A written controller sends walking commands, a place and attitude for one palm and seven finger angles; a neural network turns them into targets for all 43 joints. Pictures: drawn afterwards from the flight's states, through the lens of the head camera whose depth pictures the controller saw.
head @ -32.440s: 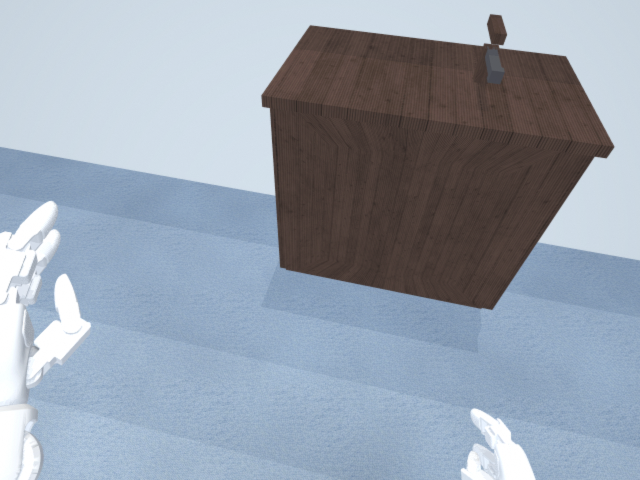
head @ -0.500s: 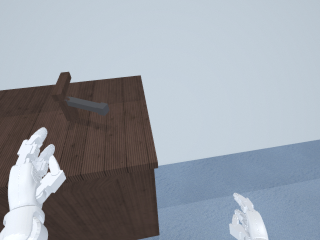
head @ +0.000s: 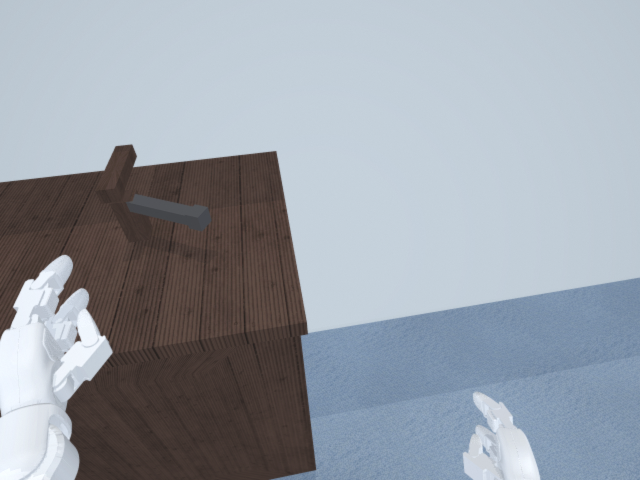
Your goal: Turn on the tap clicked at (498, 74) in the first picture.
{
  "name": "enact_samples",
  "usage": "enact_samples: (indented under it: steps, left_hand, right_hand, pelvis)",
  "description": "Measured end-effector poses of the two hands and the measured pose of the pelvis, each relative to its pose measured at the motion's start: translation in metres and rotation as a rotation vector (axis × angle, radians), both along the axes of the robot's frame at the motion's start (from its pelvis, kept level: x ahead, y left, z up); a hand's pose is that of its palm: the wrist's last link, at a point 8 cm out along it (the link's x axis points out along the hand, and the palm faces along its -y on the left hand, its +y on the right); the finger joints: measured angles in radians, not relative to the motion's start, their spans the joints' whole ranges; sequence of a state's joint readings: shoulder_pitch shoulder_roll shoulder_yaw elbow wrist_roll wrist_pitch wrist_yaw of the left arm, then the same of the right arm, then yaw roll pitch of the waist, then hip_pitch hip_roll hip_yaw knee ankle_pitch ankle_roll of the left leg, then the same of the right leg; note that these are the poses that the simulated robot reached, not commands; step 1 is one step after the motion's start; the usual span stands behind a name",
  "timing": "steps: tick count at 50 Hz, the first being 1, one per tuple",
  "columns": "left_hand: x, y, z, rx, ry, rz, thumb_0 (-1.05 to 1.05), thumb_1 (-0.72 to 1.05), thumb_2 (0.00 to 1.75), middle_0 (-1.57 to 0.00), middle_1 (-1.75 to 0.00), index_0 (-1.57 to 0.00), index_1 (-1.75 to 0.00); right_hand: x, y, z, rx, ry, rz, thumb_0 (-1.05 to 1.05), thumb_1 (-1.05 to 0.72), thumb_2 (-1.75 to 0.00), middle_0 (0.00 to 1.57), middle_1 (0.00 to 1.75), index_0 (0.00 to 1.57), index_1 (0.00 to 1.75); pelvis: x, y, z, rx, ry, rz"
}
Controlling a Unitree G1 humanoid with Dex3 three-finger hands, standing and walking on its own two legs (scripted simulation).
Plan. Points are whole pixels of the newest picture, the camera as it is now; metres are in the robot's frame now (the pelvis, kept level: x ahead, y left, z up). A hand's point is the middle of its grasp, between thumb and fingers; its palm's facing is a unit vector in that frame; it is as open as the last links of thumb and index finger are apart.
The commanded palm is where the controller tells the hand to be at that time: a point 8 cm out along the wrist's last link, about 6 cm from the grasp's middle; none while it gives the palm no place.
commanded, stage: reach beside the lever's end, fingers flat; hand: left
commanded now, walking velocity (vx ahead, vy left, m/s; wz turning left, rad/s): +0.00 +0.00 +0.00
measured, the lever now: (198, 217) +0.45 +0.27 +0.10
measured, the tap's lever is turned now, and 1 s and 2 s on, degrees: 60 60 60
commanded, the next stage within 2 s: push the lever round in 1.96 s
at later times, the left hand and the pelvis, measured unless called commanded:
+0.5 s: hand (88, 317) +0.23 +0.31 +0.13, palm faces +0.54 -0.84 -0.09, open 7.5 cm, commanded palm +0.19 +0.35 +0.13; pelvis +0.00 +0.01 +0.00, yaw -1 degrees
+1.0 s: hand (64, 306) +0.25 +0.36 +0.11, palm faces +0.57 -0.82 -0.07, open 7.6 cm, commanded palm +0.21 +0.40 +0.11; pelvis -0.01 +0.02 +0.00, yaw +0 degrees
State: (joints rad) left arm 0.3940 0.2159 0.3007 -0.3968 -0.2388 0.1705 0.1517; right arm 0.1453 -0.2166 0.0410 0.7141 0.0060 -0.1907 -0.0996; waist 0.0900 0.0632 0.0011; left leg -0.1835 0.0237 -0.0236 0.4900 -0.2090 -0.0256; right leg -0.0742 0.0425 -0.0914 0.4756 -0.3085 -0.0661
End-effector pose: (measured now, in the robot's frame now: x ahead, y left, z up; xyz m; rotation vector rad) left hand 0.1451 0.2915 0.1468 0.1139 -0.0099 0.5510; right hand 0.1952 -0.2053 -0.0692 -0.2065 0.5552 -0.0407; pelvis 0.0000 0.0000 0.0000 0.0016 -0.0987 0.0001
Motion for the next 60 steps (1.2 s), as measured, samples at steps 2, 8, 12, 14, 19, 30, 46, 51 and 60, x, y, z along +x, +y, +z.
enact_samples:
  steps: [2, 8, 12, 14, 19, 30, 46, 51, 60]
  left_hand:
    - [0.001, 0.005, -0.001, -0.001, -0.001, 0.005, 0.02, 0.89, 0.9, -0.21, -0.3, -0.21, -0.3]
    - [0.009, 0.016, -0.004, -0.008, 0.001, 0.007, 0.02, 0.9, 0.9, -0.21, -0.3, -0.2, -0.3]
    - [0.015, 0.025, -0.006, -0.013, 0.005, 0.013, 0.02, 0.9, 0.9, -0.21, -0.3, -0.2, -0.3]
    - [0.019, 0.029, -0.008, -0.017, 0.008, 0.017, 0.02, 0.9, 0.9, -0.21, -0.3, -0.2, -0.3]
    - [0.028, 0.04, -0.011, -0.018, 0.013, 0.024, 0.02, 0.9, 0.9, -0.2, -0.3, -0.2, -0.29]
    - [0.046, 0.059, -0.018, -0.03, 0.017, 0.028, 0.02, 0.9, 0.9, -0.2, -0.27, -0.19, -0.27]
    - [0.051, 0.09, -0.026, -0.04, 0.008, 0.049, 0.02, 0.9, 0.9, -0.18, -0.23, -0.18, -0.23]
    - [0.059, 0.101, -0.031, -0.054, 0.012, 0.063, 0.02, 0.9, 0.9, -0.18, -0.22, -0.18, -0.21]
    - [0.083, 0.123, -0.037, -0.061, 0.027, 0.058, 0.02, 0.9, 0.9, -0.17, -0.2, -0.17, -0.19]
  right_hand:
    - [-0.001, -0.002, -0.001, -0.003, 0.004, -0.007, 0.01, -0.9, -0.9, 0.21, 0.3, 0.2, 0.3]
    - [-0.005, -0.008, -0.004, -0.013, 0.019, -0.03, 0.01, -0.9, -0.9, 0.21, 0.3, 0.2, 0.3]
    - [-0.008, -0.011, -0.006, -0.018, 0.03, -0.047, 0.01, -0.9, -0.9, 0.21, 0.3, 0.2, 0.3]
    - [-0.01, -0.012, -0.007, -0.022, 0.038, -0.053, 0.01, -0.9, -0.9, 0.21, 0.3, 0.2, 0.3]
    - [-0.012, -0.013, -0.009, -0.027, 0.052, -0.068, 0.01, -0.9, -0.9, 0.21, 0.3, 0.2, 0.3]
    - [-0.016, -0.01, -0.012, -0.036, 0.078, -0.087, 0.01, -0.9, -0.9, 0.21, 0.3, 0.2, 0.3]
    - [-0.027, -0.01, -0.014, -0.058, 0.103, -0.105, 0.01, -0.9, -0.9, 0.21, 0.3, 0.2, 0.3]
    - [-0.035, -0.011, -0.017, -0.076, 0.125, -0.106, 0.01, -0.9, -0.9, 0.21, 0.3, 0.2, 0.3]
    - [-0.056, -0.016, -0.024, -0.091, 0.178, -0.135, 0.01, -0.9, -0.9, 0.21, 0.3, 0.2, 0.3]
  pelvis:
    - [0.0, 0.0, 0.0, 0.0, 0.003, 0.0]
    - [0.001, 0.0, 0.0, 0.002, 0.014, -0.002]
    - [0.001, 0.002, 0.0, 0.002, 0.024, -0.003]
    - [0.002, 0.002, 0.0, 0.002, 0.029, -0.004]
    - [0.003, 0.005, -0.001, 0.003, 0.043, -0.009]
    - [0.004, 0.012, -0.001, 0.002, 0.063, -0.012]
    - [-0.001, 0.019, -0.004, -0.003, 0.079, -0.011]
    - [-0.006, 0.02, -0.005, -0.008, 0.086, -0.004]
    - [-0.011, 0.022, -0.008, -0.016, 0.116, -0.009]
